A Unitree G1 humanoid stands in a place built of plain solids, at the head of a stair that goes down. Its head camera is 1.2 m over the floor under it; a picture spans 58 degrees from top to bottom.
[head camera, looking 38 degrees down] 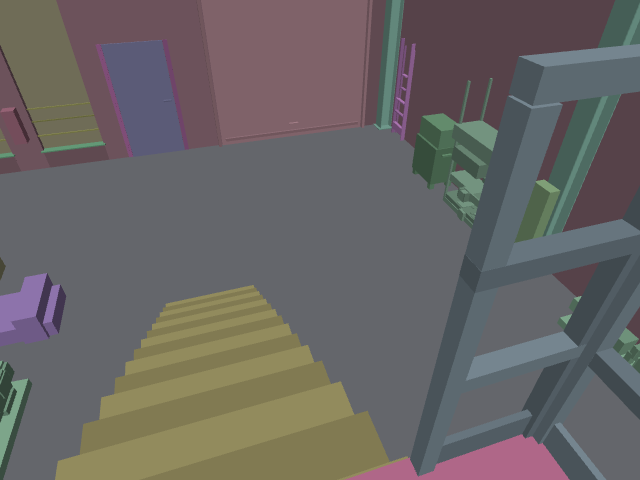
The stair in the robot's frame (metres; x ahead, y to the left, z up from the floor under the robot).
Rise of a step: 0.19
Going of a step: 0.25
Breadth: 1.07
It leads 18 degrees to the left of straight ahead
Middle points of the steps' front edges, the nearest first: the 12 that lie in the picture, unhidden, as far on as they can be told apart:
0.65 0.35 -0.18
0.89 0.42 -0.37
1.14 0.50 -0.55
1.38 0.58 -0.74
1.62 0.65 -0.93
1.86 0.73 -1.11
2.10 0.81 -1.30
2.34 0.89 -1.49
2.59 0.96 -1.67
2.83 1.04 -1.86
3.07 1.12 -2.05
3.31 1.19 -2.23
